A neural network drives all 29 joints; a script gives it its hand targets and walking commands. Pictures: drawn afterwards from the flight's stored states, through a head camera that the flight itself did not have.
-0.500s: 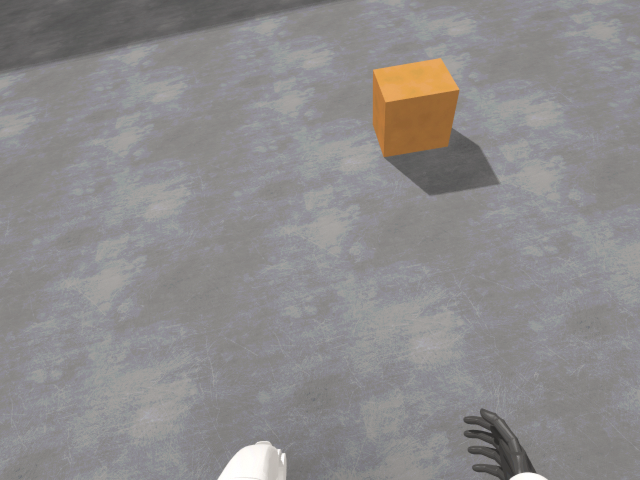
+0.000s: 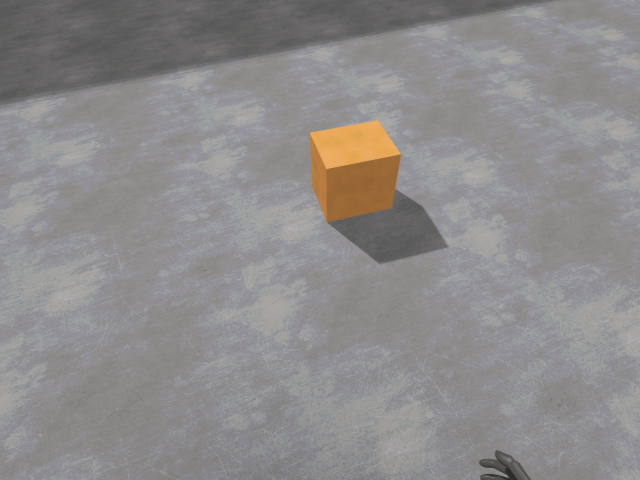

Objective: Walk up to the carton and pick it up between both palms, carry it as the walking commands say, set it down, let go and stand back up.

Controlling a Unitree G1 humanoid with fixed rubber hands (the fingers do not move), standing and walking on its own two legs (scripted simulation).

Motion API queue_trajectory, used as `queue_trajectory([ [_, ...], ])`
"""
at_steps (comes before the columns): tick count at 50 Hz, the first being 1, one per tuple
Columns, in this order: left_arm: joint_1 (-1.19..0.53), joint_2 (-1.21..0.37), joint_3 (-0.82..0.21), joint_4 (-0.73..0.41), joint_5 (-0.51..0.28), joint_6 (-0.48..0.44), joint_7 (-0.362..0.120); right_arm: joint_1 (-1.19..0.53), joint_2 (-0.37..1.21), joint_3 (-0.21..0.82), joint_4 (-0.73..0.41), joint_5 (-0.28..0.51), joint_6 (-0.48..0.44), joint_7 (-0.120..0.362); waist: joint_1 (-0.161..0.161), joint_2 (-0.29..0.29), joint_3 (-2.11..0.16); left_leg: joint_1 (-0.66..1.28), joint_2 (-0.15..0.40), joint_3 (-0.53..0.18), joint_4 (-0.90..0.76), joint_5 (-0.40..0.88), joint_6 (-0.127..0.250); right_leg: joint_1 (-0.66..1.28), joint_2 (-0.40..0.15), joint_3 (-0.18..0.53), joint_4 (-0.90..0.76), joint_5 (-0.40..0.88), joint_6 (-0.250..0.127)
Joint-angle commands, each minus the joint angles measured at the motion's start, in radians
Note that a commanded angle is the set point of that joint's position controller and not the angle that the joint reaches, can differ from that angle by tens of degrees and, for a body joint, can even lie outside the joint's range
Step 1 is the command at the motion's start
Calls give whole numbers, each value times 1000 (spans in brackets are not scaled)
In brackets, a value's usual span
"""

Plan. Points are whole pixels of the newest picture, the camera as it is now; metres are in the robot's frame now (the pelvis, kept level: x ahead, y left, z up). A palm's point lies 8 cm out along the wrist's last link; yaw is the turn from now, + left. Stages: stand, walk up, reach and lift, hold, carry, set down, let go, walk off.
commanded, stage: walk up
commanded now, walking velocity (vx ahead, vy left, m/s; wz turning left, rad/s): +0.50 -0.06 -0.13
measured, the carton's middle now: (352, 171) +1.36 -0.08 -0.60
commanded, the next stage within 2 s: none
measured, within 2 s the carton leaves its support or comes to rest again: neither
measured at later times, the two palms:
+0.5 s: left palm (175, 380) +0.28 +0.23 -0.10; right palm (486, 266) +0.47 -0.27 -0.07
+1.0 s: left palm (232, 220) +0.60 +0.20 -0.09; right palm (488, 253) +0.54 -0.30 -0.12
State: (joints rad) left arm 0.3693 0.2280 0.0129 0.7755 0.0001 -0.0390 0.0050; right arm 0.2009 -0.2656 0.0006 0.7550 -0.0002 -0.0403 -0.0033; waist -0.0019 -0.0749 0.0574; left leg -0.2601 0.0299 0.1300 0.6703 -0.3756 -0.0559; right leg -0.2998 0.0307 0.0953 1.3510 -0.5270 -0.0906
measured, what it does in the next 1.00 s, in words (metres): walks ahead: right foot, then left foot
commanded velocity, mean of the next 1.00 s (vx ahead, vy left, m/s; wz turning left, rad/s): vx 0.50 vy -0.10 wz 0.00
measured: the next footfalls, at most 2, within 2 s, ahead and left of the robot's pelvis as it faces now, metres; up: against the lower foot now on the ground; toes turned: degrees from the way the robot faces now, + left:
right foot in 0.12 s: +0.17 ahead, -0.14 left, +0.00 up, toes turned +1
left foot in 0.54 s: +0.48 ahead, +0.10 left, +0.00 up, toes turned +3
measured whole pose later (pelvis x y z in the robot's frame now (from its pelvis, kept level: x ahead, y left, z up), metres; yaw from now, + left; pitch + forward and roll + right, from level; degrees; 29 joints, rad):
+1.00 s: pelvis +0.54 -0.05 +0.02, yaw -3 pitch -1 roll +2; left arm 0.33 0.23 0.02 0.81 0.00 -0.01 -0.06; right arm 0.41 -0.27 0.00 0.82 0.00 -0.04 0.01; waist 0.00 0.02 0.04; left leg -0.06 0.04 0.11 0.55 -0.44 -0.01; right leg -0.41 -0.06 0.02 0.62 -0.17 0.00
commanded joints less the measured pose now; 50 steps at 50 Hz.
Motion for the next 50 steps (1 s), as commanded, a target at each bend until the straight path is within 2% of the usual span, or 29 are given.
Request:
queue_trajectory([
  [1,-122,103,51,-112,11,15,-43,-21,-159,-78,-37,-25,-13,1,-20,285,158,-79,429,-355,-441,26,185,-290,-172,108,-233,-55,69],
  [3,-66,84,41,-59,18,21,-64,-125,-197,-84,-75,-23,-10,14,65,319,172,-288,285,-158,-451,-107,115,15,-133,-41,-563,91,89],
  [4,28,81,41,1,16,14,-65,-176,-204,-91,-84,-24,-6,18,124,304,140,-336,211,-74,-345,-141,93,179,-94,-131,-679,244,110],
  [5,180,109,50,85,22,0,-58,-202,-188,-95,-89,-28,0,22,195,138,77,-338,144,2,-74,-102,85,316,-66,-193,-779,316,129],
  [6,299,210,77,136,52,-12,-43,-143,-123,-77,-105,-25,-3,24,243,-257,47,-433,36,40,348,-186,67,362,-192,64,-925,160,106],
  [7,267,307,80,109,54,-17,-31,-21,-78,-61,-135,-20,-1,22,174,-510,13,-447,-13,-45,598,-268,37,269,-396,538,-1135,81,30],
  [8,173,304,81,81,38,-14,-29,0,-98,-65,-130,-32,5,23,123,-434,19,-453,12,-122,711,-222,37,256,-397,662,-1184,7,-20],
  [9,166,265,78,80,29,-24,-20,-54,-100,-67,-134,-41,0,27,127,-346,54,-478,7,-134,797,-174,23,258,-339,646,-1165,182,-21],
  [11,143,189,65,59,23,-42,-7,-55,-84,-74,-113,-37,-8,28,106,-156,-32,-528,47,-155,799,-95,26,353,-301,471,-1015,643,-37],
  [12,152,177,68,51,17,-43,-5,-38,-91,-77,-97,-30,-6,28,106,-138,-101,-556,56,-145,762,-75,34,435,-302,390,-963,797,-56],
  [13,167,159,64,59,15,-40,-1,-62,-83,-72,-92,-30,-4,29,105,-114,-121,-566,60,-144,693,-61,41,461,-303,348,-942,836,-60],
  [16,251,141,63,89,27,-33,7,-210,-58,-53,-103,-32,-2,40,143,-94,-113,-612,45,-107,473,-47,50,566,-287,252,-946,906,-57],
  [19,245,149,65,87,30,-28,6,-310,-30,-31,-101,-25,-6,59,142,-74,-86,-535,24,-62,217,35,42,527,-269,155,-986,944,-52],
  [22,115,175,61,53,17,-25,0,-231,-24,-31,-46,-13,-4,61,55,-92,-88,-240,-39,14,-42,172,36,348,-205,21,-966,1083,-3],
  [25,67,203,73,60,7,-30,-7,36,-78,-61,70,-15,-11,41,-66,-38,-214,139,-70,93,-152,315,59,244,-175,-58,-675,1152,34],
  [26,57,190,74,53,6,-32,-10,153,-127,-76,105,-22,-13,32,-111,7,-274,324,-9,27,-123,296,97,126,-149,-69,-526,1045,50],
  [27,49,139,68,19,3,-32,-15,272,-210,-96,127,-41,-13,21,-153,209,-331,513,206,-257,-162,240,185,-123,-70,-98,-257,590,77],
  [28,73,85,64,-11,7,-25,-15,341,-285,-113,129,-45,-9,12,-140,390,-361,598,416,-668,-290,150,278,-343,24,-72,-26,-20,85],
  [29,-2,132,64,-24,24,-9,-19,358,-296,-108,134,-29,6,4,-145,218,-255,537,437,-775,-358,-10,262,-418,-39,35,24,-56,55],
  [30,-43,129,55,-34,20,6,-31,274,-276,-101,111,-20,14,-5,-117,144,-108,328,434,-726,-429,-210,246,-400,-65,41,-6,38,68],
  [31,-7,125,53,-32,18,13,-41,166,-235,-92,69,-18,15,0,-73,164,-20,172,413,-663,-456,-254,237,-365,-74,26,-25,114,74],
  [32,-3,117,51,-22,22,22,-50,99,-212,-85,41,-21,10,5,-49,233,42,66,387,-619,-492,-288,239,-339,-89,10,-46,130,76],
  [34,-36,125,52,-17,22,38,-56,57,-182,-71,24,-22,-6,8,-21,237,126,-94,329,-508,-546,-221,201,-250,-106,-3,-109,182,100],
  [40,-149,104,39,-28,24,38,-77,159,-177,-82,26,-31,-26,2,-40,223,134,-18,311,-325,-561,-99,183,-254,-164,-63,-429,240,119],
  [44,-181,83,25,-19,19,21,-81,169,-185,-88,29,-30,-17,7,-48,234,147,2,268,-224,-523,-65,168,-143,-140,-134,-704,212,112],
  [46,-147,79,26,-1,28,10,-75,161,-195,-89,28,-24,-13,12,-22,192,93,20,246,-176,-428,29,162,-48,-120,-179,-828,286,108],
  [48,11,111,40,57,39,-6,-58,135,-183,-87,21,-22,-10,20,63,93,-53,-10,184,-104,-155,239,130,183,-82,-212,-896,317,102],
  [49,162,190,61,100,46,-18,-45,123,-135,-79,2,-21,-12,25,121,-123,-150,-102,86,-33,176,246,84,331,-200,4,-988,183,57],
  [50,238,272,75,106,46,-30,-33,121,-71,-64,-34,-9,-15,28,128,-378,-169,-288,-53,-41,424,-100,45,418,-399,397,-1130,131,-3],
])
